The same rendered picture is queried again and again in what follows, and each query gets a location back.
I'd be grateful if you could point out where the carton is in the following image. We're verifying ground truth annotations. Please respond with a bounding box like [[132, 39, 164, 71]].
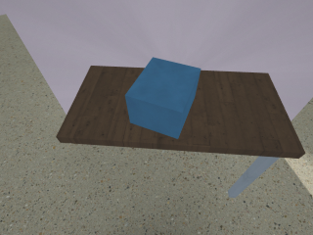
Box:
[[124, 57, 201, 139]]

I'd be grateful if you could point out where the table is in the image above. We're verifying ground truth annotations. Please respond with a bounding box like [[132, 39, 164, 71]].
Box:
[[56, 66, 306, 198]]

